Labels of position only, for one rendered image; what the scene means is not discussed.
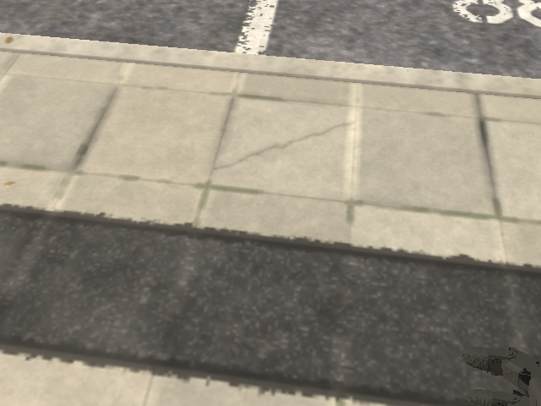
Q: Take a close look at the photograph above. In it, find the robot right hand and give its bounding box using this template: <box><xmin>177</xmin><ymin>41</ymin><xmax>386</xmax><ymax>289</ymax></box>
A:
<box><xmin>462</xmin><ymin>347</ymin><xmax>541</xmax><ymax>406</ymax></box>

